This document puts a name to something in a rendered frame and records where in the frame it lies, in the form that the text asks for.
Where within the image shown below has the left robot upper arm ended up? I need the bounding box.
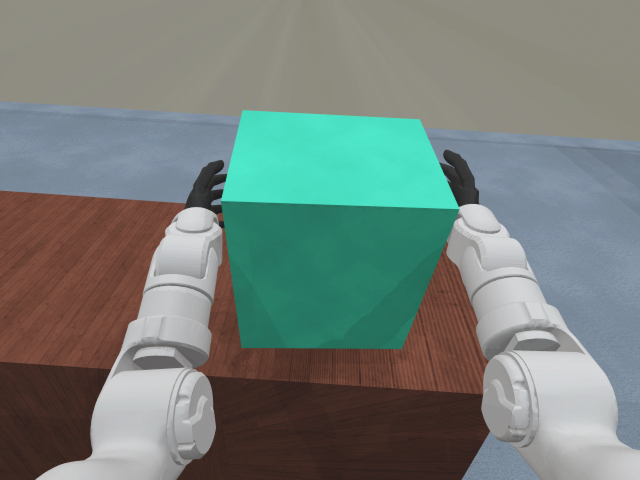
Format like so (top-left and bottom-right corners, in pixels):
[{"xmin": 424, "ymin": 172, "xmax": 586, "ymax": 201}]
[{"xmin": 35, "ymin": 367, "xmax": 216, "ymax": 480}]

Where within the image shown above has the right robot hand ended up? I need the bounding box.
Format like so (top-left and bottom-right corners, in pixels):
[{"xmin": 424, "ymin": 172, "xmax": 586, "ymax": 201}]
[{"xmin": 439, "ymin": 150, "xmax": 480, "ymax": 207}]

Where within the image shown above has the right robot forearm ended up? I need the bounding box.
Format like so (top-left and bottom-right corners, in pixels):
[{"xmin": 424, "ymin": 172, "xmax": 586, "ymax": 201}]
[{"xmin": 446, "ymin": 204, "xmax": 618, "ymax": 430}]

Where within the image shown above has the left robot forearm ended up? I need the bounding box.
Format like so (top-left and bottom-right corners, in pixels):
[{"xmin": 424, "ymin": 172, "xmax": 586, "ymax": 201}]
[{"xmin": 90, "ymin": 207, "xmax": 222, "ymax": 450}]

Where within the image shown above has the left robot hand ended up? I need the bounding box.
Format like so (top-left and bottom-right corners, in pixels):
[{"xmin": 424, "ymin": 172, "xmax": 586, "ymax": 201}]
[{"xmin": 184, "ymin": 160, "xmax": 227, "ymax": 228}]

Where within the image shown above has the right robot upper arm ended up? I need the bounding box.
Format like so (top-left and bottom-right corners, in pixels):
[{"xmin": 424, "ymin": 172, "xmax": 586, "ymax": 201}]
[{"xmin": 481, "ymin": 350, "xmax": 640, "ymax": 480}]

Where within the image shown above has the pedestal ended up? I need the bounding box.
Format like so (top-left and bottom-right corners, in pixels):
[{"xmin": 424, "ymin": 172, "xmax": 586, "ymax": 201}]
[{"xmin": 0, "ymin": 191, "xmax": 490, "ymax": 480}]

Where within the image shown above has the carton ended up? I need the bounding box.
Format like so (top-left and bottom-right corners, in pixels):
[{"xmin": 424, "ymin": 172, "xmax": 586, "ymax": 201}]
[{"xmin": 221, "ymin": 110, "xmax": 460, "ymax": 349}]

